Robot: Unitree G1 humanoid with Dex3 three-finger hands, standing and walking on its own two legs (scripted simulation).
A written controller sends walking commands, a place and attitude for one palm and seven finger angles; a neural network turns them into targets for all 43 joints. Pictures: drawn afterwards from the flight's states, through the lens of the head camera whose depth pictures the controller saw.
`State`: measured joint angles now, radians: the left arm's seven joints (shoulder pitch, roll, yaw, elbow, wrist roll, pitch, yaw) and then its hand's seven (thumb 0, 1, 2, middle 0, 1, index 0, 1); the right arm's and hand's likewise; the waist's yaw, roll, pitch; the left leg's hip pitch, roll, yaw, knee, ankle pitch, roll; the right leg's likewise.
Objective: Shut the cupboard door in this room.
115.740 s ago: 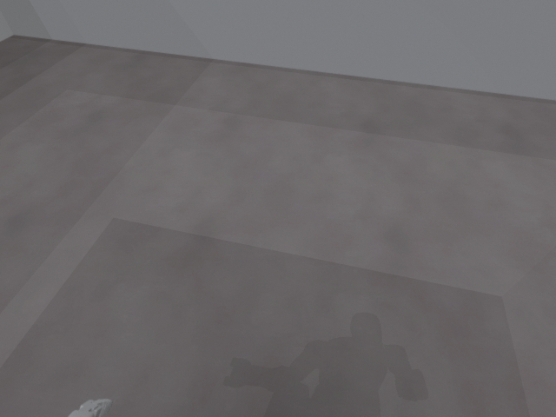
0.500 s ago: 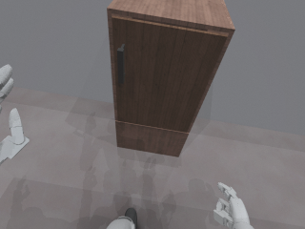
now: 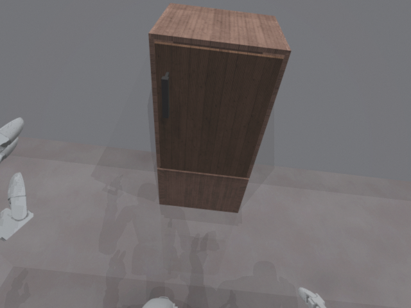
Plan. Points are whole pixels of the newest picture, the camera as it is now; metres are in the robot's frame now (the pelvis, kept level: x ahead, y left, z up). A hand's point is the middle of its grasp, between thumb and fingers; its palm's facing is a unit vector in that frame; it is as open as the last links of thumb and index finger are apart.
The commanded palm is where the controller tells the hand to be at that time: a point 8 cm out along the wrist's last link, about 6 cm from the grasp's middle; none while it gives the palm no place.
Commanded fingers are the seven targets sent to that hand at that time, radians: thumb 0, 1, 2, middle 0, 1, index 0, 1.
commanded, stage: stop stepping back and stand still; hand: left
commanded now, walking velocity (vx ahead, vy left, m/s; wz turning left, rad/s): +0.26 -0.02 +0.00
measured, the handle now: (166, 95) +0.80 +0.18 +0.00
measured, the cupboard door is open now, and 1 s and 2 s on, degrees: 0 0 0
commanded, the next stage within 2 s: let the arm hang, fingers relaxed in 1.08 s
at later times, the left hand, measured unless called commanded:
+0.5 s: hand out of the picture +0.17 +0.30 +0.18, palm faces +0.54 -0.71 -0.46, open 7.4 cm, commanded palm +0.11 +0.33 +0.18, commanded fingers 0.00 0.90 0.90 -0.20 -0.30 -0.20 -0.30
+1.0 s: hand (4, 200) +0.22 +0.31 +0.16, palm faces +0.45 -0.76 -0.47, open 7.4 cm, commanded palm +0.15 +0.35 +0.18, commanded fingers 0.00 0.90 0.90 -0.20 -0.30 -0.20 -0.30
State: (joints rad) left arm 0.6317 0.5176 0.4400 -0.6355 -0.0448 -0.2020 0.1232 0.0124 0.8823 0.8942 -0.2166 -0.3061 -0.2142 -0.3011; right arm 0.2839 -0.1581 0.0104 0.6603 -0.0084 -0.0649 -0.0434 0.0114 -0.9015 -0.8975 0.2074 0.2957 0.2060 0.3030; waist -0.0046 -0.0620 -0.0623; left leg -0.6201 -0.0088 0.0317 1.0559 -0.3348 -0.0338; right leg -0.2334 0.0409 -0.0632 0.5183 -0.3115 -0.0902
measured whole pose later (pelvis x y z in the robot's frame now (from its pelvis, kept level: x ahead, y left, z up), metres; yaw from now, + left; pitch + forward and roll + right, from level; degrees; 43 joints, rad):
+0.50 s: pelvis -0.01 +0.02 +0.00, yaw +4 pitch -1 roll +0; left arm 0.53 0.41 0.43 -0.49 -0.03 -0.20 0.18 0.01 0.88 0.89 -0.21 -0.31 -0.21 -0.30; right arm 0.26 -0.19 0.01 0.68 0.00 -0.07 -0.05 0.01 -0.90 -0.90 0.21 0.30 0.21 0.30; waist 0.01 0.00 0.01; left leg -0.43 0.04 0.04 0.90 -0.39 -0.01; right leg -0.27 0.01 -0.10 0.57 -0.28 -0.07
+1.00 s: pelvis +0.03 +0.04 +0.00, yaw +3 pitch +0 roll -1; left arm 0.56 0.41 0.40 -0.47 -0.05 -0.17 0.17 0.01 0.89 0.89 -0.21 -0.31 -0.21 -0.30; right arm 0.20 -0.20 0.01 0.60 0.02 -0.07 -0.06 0.01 -0.90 -0.90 0.21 0.30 0.20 0.30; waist 0.00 0.01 0.01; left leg -0.26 0.05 0.08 0.50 -0.24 0.00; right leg -0.19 0.01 -0.07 0.47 -0.28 -0.03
